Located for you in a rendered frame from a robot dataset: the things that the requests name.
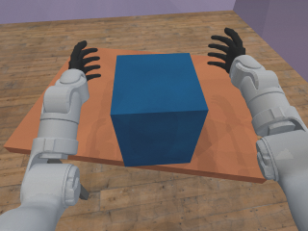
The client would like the robot right hand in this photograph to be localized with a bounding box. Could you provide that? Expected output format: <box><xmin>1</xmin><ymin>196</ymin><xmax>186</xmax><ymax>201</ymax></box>
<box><xmin>207</xmin><ymin>27</ymin><xmax>245</xmax><ymax>74</ymax></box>

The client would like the left robot upper arm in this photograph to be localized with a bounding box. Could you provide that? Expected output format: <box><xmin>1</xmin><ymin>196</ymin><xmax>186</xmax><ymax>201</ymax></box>
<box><xmin>0</xmin><ymin>163</ymin><xmax>81</xmax><ymax>231</ymax></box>

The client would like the carton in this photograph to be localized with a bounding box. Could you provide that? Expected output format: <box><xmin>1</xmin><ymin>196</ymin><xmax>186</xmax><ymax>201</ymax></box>
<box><xmin>110</xmin><ymin>53</ymin><xmax>209</xmax><ymax>167</ymax></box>

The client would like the right robot forearm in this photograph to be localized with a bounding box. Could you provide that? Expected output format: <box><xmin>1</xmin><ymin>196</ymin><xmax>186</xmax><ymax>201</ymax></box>
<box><xmin>229</xmin><ymin>55</ymin><xmax>308</xmax><ymax>137</ymax></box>

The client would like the left robot forearm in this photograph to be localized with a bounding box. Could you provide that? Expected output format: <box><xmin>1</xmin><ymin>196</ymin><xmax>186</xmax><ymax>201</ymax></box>
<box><xmin>20</xmin><ymin>68</ymin><xmax>90</xmax><ymax>203</ymax></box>

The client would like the right robot upper arm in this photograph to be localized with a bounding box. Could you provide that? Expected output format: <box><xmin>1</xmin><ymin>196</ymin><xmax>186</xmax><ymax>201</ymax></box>
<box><xmin>255</xmin><ymin>129</ymin><xmax>308</xmax><ymax>231</ymax></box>

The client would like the table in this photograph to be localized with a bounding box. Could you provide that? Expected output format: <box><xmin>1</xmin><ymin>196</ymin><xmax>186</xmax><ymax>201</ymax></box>
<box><xmin>3</xmin><ymin>46</ymin><xmax>267</xmax><ymax>200</ymax></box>

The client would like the robot left hand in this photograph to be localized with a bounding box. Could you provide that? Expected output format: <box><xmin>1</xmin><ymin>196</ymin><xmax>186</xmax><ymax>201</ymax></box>
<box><xmin>68</xmin><ymin>40</ymin><xmax>101</xmax><ymax>81</ymax></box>

